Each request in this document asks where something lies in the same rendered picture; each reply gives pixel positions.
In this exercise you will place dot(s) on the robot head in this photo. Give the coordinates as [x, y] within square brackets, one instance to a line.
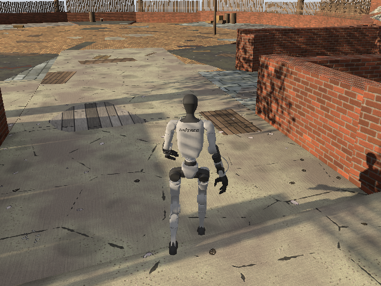
[190, 103]

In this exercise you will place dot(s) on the robot right upper arm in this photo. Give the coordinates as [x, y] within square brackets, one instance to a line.
[211, 136]

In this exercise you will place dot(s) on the robot right hand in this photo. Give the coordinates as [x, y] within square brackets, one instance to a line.
[224, 181]

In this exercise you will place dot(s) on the left robot forearm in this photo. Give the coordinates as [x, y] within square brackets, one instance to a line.
[166, 152]

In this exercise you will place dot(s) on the robot left hand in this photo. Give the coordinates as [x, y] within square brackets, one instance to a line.
[173, 153]

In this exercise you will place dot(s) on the right robot forearm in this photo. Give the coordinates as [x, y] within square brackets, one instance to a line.
[218, 163]

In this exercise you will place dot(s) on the robot left thigh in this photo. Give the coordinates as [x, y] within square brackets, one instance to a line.
[175, 175]

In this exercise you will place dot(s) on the robot left upper arm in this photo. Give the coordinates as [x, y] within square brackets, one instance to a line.
[171, 126]

